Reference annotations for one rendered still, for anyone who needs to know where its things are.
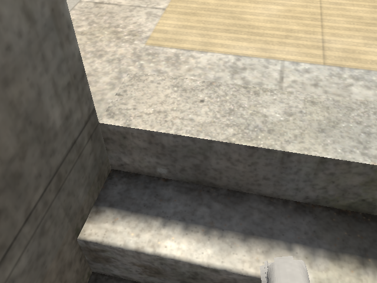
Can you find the stairs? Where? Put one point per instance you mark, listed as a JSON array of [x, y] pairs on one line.
[[180, 209]]

